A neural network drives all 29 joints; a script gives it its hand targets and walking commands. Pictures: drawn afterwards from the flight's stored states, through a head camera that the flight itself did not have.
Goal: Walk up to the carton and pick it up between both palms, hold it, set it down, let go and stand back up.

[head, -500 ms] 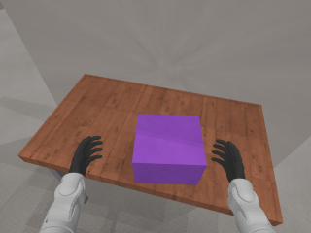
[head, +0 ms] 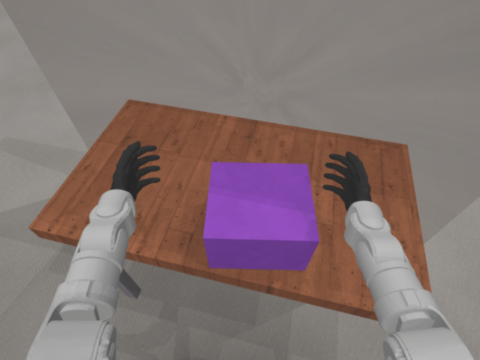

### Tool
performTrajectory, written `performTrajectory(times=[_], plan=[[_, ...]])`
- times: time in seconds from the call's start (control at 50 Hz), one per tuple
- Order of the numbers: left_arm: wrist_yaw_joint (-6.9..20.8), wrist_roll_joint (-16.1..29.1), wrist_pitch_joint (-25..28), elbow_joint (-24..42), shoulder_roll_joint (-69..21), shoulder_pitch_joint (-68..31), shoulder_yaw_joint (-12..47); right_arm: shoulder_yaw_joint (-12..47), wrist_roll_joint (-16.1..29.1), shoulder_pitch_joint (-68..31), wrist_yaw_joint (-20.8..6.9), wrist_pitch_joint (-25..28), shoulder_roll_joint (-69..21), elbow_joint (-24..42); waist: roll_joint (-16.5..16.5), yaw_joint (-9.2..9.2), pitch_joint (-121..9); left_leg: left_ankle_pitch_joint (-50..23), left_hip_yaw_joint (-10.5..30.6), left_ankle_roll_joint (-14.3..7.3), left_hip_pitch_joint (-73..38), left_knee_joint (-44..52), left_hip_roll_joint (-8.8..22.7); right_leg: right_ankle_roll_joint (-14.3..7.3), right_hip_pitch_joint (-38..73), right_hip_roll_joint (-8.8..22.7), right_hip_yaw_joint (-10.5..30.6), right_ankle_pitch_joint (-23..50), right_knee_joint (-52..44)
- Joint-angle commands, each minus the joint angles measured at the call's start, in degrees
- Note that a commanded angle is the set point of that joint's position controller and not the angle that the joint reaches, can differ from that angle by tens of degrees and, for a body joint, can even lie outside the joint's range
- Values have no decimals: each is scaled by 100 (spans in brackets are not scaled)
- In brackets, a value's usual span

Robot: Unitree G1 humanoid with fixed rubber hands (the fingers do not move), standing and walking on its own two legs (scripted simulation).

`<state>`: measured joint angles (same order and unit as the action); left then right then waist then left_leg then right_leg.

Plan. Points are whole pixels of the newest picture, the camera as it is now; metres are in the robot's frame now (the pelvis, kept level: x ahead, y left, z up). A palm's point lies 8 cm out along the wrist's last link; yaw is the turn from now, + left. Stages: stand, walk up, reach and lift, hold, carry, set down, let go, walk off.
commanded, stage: reach and lift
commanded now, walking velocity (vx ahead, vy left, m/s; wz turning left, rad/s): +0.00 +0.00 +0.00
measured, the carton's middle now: (258, 216) +0.41 -0.01 -0.07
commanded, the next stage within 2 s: none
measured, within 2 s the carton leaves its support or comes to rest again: neither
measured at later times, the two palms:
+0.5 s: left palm (140, 230) +0.35 +0.23 -0.04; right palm (338, 229) +0.36 -0.16 -0.03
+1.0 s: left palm (153, 234) +0.36 +0.21 -0.08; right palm (332, 235) +0.37 -0.16 -0.08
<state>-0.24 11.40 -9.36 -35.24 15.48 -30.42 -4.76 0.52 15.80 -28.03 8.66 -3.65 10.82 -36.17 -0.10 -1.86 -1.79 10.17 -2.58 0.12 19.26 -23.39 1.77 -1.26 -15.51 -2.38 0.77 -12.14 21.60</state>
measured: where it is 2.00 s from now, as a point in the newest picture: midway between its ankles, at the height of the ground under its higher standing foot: outside the picture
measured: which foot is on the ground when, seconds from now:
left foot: down 0.00-1.00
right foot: down 0.00-1.00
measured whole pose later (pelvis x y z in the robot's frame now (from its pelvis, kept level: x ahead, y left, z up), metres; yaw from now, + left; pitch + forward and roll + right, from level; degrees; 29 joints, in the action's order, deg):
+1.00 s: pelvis -0.03 +0.00 -0.06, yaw +2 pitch +28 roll -1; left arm -1.3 12.8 28.7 -80.2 12.9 -44.6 -1.9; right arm 3.1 16.9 -42.1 6.1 25.5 8.0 -72.8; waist 0.9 0.4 -14.9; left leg 16.8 0.9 0.7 60.5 -49.7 1.2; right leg -1.8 -56.7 -1.8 -2.7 -21.0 50.1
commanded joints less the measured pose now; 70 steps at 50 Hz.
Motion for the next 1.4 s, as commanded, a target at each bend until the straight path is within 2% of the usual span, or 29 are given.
performTrajectory(times=[0.0,0.08,0.14,0.18,0.26,0.34,0.4,0.46,0.52,0.6,0.66,0.72,0.8,0.9,1.0,1.1,1.16,1.2,1.26,1.28,1.32,1.34,1.38], plan=[[2,-18,370,929,1080,-3105,-306,-201,78,-3177,44,316,953,976,154,23,-3494,-2534,91,117,-2135,-406,-112,383,392,-7,-64,2418,-64],[68,-158,421,255,1044,-3112,-394,8,175,-3318,82,323,906,363,42,6,-3282,-2592,132,83,-1990,-408,-131,444,485,11,-60,2701,-20],[114,-344,691,-322,876,-2905,-450,103,173,-3150,59,517,783,-244,50,-22,-3080,-2655,163,109,-1944,-443,-119,430,341,7,-84,2628,-19],[164,-481,1059,-927,673,-2643,-429,187,124,-2899,-4,763,593,-769,68,-30,-2855,-2625,179,112,-1824,-480,-112,395,157,33,-107,2440,-17],[174,-719,2153,-1774,473,-2469,-475,138,-77,-2559,-164,1541,343,-1477,100,-12,-3012,-2745,213,174,-1483,-734,-100,361,-274,92,-143,2308,134],[6,-558,3011,-1748,618,-3153,-333,-141,-162,-2967,-210,2246,497,-1510,366,181,-3909,-2816,249,354,-1173,-1090,-84,330,-670,91,-212,2308,443],[-163,-247,3372,-1368,614,-3666,-4,-390,-238,-3386,-212,2633,680,-1239,676,360,-4844,-3099,307,566,-1378,-1472,-51,265,-1214,4,-364,2297,656],[-283,-35,3599,-1168,610,-3918,263,-548,-345,-3561,-265,2846,752,-1071,882,429,-5652,-3334,347,686,-1621,-1815,-10,212,-1786,-63,-478,2167,841],[-269,-12,3751,-1736,623,-3824,266,-425,-368,-3598,-301,2904,649,-1393,761,360,-5740,-3212,353,607,-1183,-2060,-39,250,-1960,-38,-450,2176,1141],[-171,-170,3922,-3119,649,-3696,58,-101,-216,-3672,-327,2984,545,-2557,434,233,-5053,-2489,348,416,0,-2165,-103,322,-1921,98,-304,2027,1604],[-121,-242,4018,-3898,667,-3645,-15,215,92,-3742,-358,3097,547,-3267,297,130,-4644,-2143,345,311,484,-2262,-135,370,-1996,158,-241,1791,1840],[-88,-194,4081,-4155,695,-3743,-15,445,361,-3869,-370,3220,575,-3474,213,86,-4676,-1988,302,280,663,-2353,-167,411,-2092,180,-215,1590,1947],[-97,-18,4161,-3833,710,-3997,115,487,441,-4092,-350,3348,644,-3070,181,141,-5254,-1860,217,313,736,-2453,-191,429,-2213,152,-250,1445,2057],[-102,184,4208,-3253,600,-4356,275,149,62,-4371,-253,3354,525,-2378,128,326,-5879,-1577,163,347,963,-2607,-228,407,-2352,126,-256,1260,2190],[-133,121,4214,-2807,444,-4626,195,-144,-352,-4535,-197,3220,154,-2025,174,351,-6177,-1381,109,343,1191,-2741,-249,376,-2343,123,-222,1050,2343],[-171,-339,4078,-2820,150,-4431,-82,-338,-697,-4436,-127,3097,-226,-2117,229,271,-6042,-1390,100,310,1178,-2779,-244,365,-2101,117,-167,1103,2418],[-167,-778,3981,-2837,-301,-4361,-258,-433,-928,-4396,-116,3113,-687,-2280,426,161,-5821,-1543,121,318,1018,-2746,-220,323,-2066,115,-170,1121,2382],[-158,-1109,3922,-2901,-784,-4357,-296,-521,-1177,-4403,-160,3172,-1113,-2385,569,116,-5709,-1669,122,362,775,-2710,-194,295,-2130,86,-230,1128,2313],[-91,-1725,3892,-3040,-1615,-4433,-374,-739,-1852,-4440,-297,3332,-1972,-2508,630,70,-5423,-1728,121,391,536,-2614,-165,276,-2167,58,-329,1114,2206],[3,-1927,3922,-3210,-2203,-4510,-305,-729,-2165,-4535,-399,3394,-2600,-2526,585,85,-5297,-1750,108,383,505,-2579,-166,276,-2113,70,-375,1161,2148],[338,-2336,4116,-3703,-3880,-4761,86,-581,-2963,-4824,-758,3526,-4429,-2514,625,150,-5026,-1748,111,376,383,-2508,-168,246,-2118,95,-482,1281,2025],[419,-2392,4270,-3936,-4349,-4835,284,-545,-3232,-4937,-897,3598,-4877,-2427,711,170,-5114,-1731,119,392,354,-2534,-157,195,-2167,101,-517,1307,2050],[408,-2380,4545,-4280,-4703,-4916,422,-552,-3499,-4914,-1011,3618,-5166,-2544,726,230,-5114,-1764,164,404,288,-2574,-123,123,-2217,90,-517,1271,2082]])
